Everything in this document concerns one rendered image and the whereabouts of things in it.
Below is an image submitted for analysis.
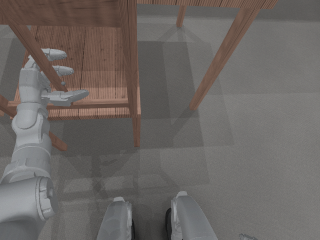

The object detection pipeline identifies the robot right thigh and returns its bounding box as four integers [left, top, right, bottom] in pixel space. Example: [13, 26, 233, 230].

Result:
[171, 195, 218, 240]

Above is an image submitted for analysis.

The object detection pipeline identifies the left robot upper arm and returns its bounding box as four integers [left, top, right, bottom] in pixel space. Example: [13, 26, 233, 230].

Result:
[0, 176, 58, 240]

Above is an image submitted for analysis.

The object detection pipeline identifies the robot left hand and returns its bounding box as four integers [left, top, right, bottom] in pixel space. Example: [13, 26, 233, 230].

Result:
[18, 48, 89, 108]

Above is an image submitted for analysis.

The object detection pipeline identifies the chair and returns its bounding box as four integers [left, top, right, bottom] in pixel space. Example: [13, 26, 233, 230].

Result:
[0, 0, 141, 151]

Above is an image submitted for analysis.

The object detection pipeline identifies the robot left forearm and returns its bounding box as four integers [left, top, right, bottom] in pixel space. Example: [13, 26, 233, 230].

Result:
[0, 102, 52, 185]

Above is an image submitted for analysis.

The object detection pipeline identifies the robot left shin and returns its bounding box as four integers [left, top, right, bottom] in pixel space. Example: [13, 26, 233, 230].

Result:
[107, 197, 132, 240]

